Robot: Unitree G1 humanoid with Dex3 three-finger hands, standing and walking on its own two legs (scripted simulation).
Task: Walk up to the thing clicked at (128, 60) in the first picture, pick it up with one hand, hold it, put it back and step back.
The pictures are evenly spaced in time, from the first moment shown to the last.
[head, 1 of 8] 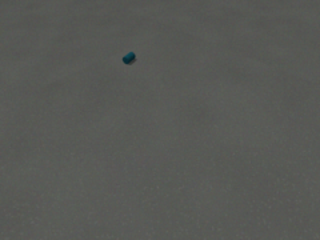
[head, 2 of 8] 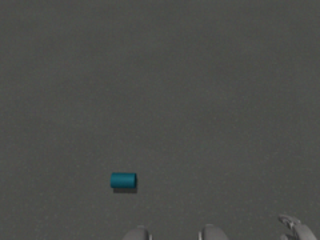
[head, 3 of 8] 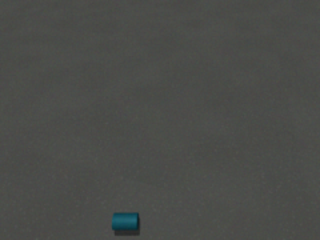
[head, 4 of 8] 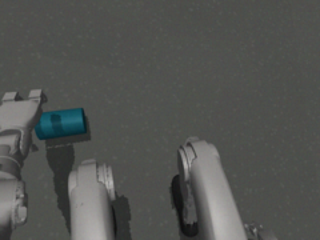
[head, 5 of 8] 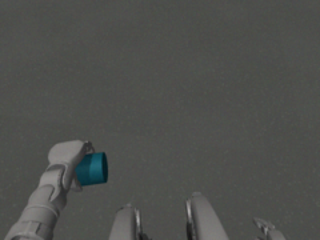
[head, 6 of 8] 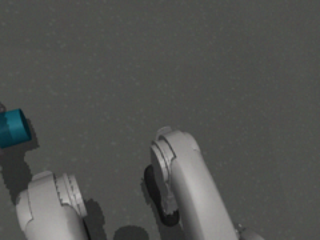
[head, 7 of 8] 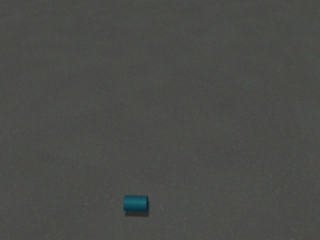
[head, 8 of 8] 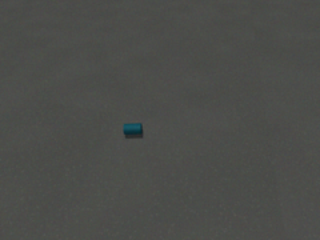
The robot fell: no
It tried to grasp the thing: yes
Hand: left
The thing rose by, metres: 0.66
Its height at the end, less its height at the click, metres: +0.00
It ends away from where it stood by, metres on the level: 0.09
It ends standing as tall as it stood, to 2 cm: yes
